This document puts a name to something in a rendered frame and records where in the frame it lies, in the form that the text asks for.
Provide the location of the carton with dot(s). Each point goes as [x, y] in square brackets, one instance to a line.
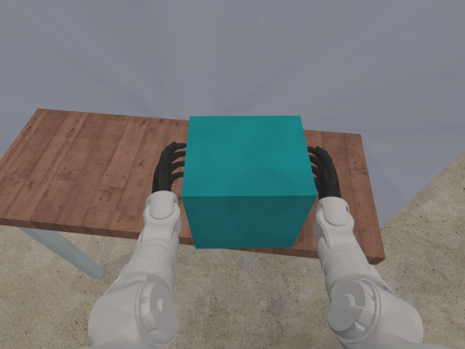
[247, 182]

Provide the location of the right robot forearm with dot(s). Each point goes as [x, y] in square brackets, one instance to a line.
[340, 255]

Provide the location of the robot left upper arm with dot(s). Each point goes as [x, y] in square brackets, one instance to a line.
[140, 316]

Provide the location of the left robot forearm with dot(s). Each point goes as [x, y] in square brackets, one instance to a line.
[155, 253]

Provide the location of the left robot hand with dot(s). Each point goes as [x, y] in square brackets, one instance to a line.
[163, 177]

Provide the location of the right robot hand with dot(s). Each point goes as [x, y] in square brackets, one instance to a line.
[326, 182]

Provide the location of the robot right upper arm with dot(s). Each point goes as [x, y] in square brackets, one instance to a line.
[365, 316]

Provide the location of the table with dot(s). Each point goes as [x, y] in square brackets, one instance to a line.
[91, 173]

